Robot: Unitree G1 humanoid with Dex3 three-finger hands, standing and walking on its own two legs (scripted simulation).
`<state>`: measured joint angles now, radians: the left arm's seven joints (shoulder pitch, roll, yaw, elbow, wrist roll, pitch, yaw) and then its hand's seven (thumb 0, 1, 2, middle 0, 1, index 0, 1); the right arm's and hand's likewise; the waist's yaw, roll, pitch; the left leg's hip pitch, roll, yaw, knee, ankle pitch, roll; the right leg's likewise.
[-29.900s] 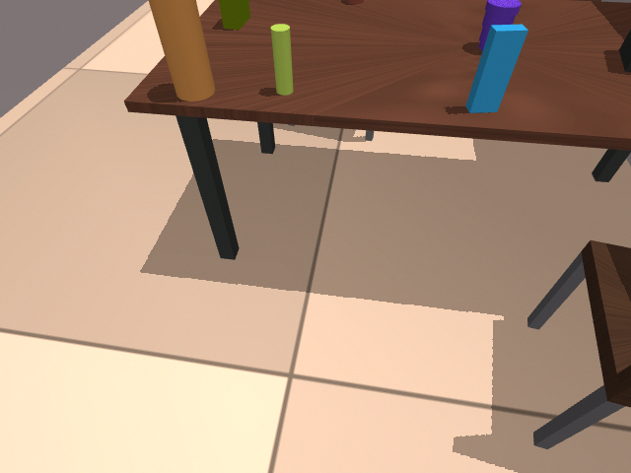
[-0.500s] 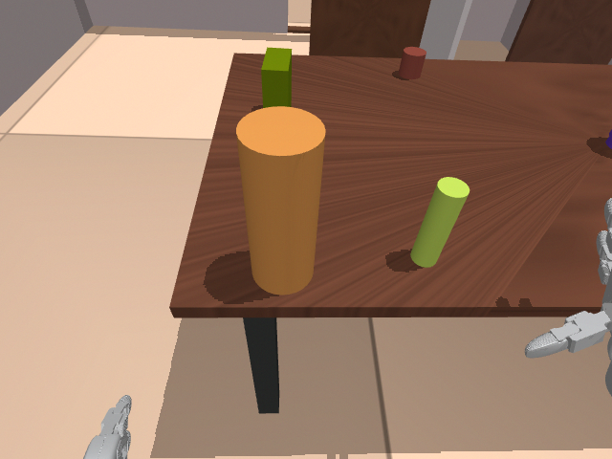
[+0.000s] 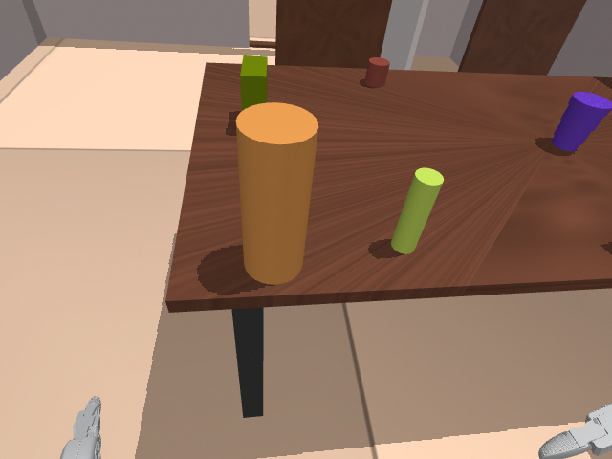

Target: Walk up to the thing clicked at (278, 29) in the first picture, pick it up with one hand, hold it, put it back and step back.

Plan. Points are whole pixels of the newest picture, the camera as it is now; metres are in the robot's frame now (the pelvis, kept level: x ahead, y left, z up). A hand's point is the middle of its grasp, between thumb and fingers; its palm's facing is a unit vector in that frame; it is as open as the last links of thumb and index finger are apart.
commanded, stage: sink last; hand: right
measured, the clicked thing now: (415, 213) +0.50 -0.20 +0.05
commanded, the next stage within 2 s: home in 0.14 s
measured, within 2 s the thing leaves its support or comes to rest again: neither
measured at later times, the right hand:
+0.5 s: hand (553, 400) +0.18 -0.27 +0.07, palm faces +0.34 +0.87 -0.34, open 17.6 cm
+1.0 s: hand (437, 446) +0.18 -0.18 -0.09, palm faces +0.08 +0.97 -0.22, open 17.4 cm
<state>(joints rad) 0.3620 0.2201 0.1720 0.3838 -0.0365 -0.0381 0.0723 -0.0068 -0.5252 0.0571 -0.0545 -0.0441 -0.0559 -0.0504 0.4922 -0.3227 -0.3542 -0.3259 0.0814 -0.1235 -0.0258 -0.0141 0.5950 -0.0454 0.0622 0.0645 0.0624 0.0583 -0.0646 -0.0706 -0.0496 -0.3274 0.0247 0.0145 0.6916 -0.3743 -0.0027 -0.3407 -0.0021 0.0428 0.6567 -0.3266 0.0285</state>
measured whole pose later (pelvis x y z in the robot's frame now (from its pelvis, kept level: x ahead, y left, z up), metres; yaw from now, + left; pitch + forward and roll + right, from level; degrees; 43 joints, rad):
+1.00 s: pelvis +0.01 -0.01 +0.00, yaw +1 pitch +3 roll +1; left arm 0.23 0.18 -0.03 0.57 0.00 -0.08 0.08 0.01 0.87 0.88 -0.20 -0.29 -0.20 -0.29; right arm 0.33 -0.18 -0.03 0.38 0.01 -0.06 -0.07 -0.01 0.53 -0.05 0.07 0.06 0.06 0.05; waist 0.00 0.01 -0.01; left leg -0.37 0.00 0.00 0.68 -0.37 -0.01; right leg -0.40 -0.03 0.03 0.70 -0.36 0.02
